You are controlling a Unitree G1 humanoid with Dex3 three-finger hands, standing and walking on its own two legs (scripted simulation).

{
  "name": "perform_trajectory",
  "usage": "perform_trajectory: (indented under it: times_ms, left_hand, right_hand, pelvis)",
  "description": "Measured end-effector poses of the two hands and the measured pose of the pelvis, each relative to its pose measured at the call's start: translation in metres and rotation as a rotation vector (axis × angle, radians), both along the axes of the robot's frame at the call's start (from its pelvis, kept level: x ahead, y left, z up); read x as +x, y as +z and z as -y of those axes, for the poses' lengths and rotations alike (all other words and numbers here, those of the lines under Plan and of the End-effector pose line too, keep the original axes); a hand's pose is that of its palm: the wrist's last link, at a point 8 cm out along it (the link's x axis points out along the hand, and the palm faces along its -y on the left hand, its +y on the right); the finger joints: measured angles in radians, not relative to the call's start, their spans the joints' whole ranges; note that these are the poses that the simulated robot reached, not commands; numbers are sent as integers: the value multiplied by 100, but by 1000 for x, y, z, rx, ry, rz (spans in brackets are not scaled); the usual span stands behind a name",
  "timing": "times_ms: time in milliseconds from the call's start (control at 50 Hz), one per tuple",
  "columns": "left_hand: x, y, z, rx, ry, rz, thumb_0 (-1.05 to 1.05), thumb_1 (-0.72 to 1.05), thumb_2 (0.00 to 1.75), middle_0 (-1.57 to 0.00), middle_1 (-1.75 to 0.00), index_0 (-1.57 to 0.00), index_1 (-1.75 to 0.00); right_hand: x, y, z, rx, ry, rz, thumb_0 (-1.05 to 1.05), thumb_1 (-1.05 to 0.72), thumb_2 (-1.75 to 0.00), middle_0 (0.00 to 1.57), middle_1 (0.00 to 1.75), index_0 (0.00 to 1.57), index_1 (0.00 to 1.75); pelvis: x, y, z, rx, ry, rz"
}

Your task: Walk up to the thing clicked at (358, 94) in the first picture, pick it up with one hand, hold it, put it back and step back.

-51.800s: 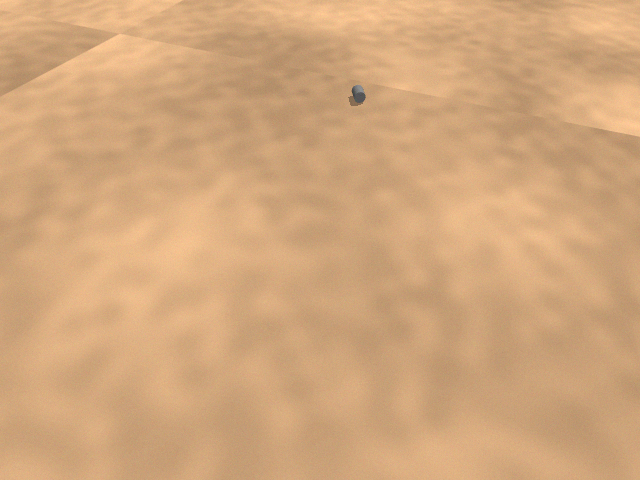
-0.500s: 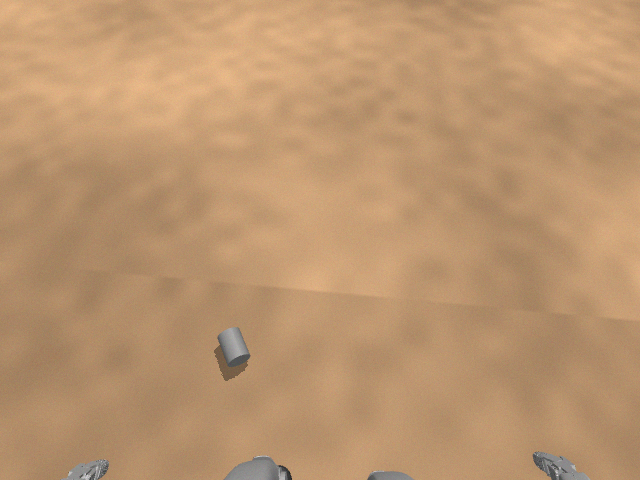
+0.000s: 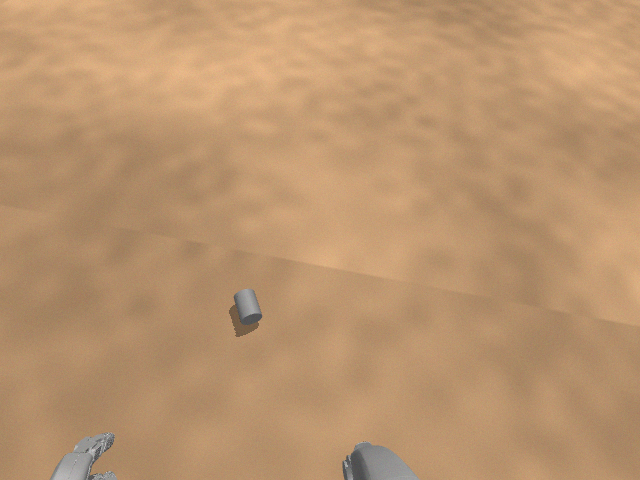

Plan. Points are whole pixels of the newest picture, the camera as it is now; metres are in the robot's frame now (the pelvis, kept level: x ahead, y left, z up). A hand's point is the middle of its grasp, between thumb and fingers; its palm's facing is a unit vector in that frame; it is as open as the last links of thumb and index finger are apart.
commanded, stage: step back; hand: left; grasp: from above
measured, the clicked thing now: (247, 306) +0.69 +0.20 -0.73
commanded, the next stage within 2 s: none
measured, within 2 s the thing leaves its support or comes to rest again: neither
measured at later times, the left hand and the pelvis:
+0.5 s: hand out of the picture -0.08 +0.23 -0.13, palm faces -0.03 -0.91 -0.42, open 7.3 cm; pelvis -0.17 -0.04 +0.00, yaw -2 degrees
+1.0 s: hand out of the picture -0.28 +0.21 -0.15, palm faces -0.04 -0.92 -0.39, open 7.3 cm; pelvis -0.35 -0.06 -0.01, yaw -4 degrees
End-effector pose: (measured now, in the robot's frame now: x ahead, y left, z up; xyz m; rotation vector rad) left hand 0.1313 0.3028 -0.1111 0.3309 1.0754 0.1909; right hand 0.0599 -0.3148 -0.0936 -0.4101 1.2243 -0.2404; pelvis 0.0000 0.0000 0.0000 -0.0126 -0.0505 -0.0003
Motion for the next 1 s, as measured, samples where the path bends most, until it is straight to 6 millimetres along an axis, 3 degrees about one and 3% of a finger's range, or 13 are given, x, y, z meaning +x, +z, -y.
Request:
perform_trajectory:
  times_ms: [160,280,420,520,660,740,820,920,1000]
  left_hand:
    - [-75,-3,-4,23,8,-77,0,91,90,-21,-30,-21,-30]
    - [-132,-7,11,56,-16,-109,0,91,90,-21,-30,-21,-30]
    - [-205,12,31,60,12,-127,0,91,90,-21,-30,-21,-30]
    - [-222,17,28,78,15,-70,1,90,90,-21,-30,-21,-30]
    - [-246,1,18,47,21,11,0,91,90,-21,-30,-21,-30]
    - [-273,3,24,22,28,-8,0,91,90,-21,-30,-21,-30]
    - [-309,3,30,16,17,-31,0,91,90,-21,-30,-21,-30]
    - [-364,-4,40,43,-8,-83,0,91,90,-21,-30,-21,-30]
    - [-415,0,49,45,15,-133,0,91,90,-21,-30,-21,-30]
  right_hand:
    - [-22,9,4,-8,11,102,1,-90,-90,21,30,21,30]
    - [-51,-7,28,10,14,171,0,-90,-90,21,30,21,30]
    - [-116,-13,44,37,-30,116,0,-91,-90,21,30,20,30]
    - [-170,-17,43,30,-13,34,0,-91,-90,20,30,20,30]
    - [-232,-20,26,22,16,-33,1,-91,-90,20,30,20,30]
    - [-256,-7,24,20,20,-3,1,-91,-90,21,30,21,30]
    - [-268,0,32,7,26,53,1,-90,-90,21,30,21,30]
    - [-285,-7,53,12,22,137,1,-90,-90,21,30,21,30]
    - [-316,-11,62,28,-14,122,0,-91,-90,21,30,20,30]
  pelvis:
    - [-51,2,8,-13,-52,-9]
    - [-102,-13,26,0,-94,-7]
    - [-149,-2,36,36,-68,-2]
    - [-181,-1,36,38,-25,-13]
    - [-237,-10,28,42,12,8]
    - [-264,-1,31,5,8,3]
    - [-293,1,37,-8,-19,-10]
    - [-330,-10,50,-3,-65,-15]
    - [-352,-6,57,-2,-67,0]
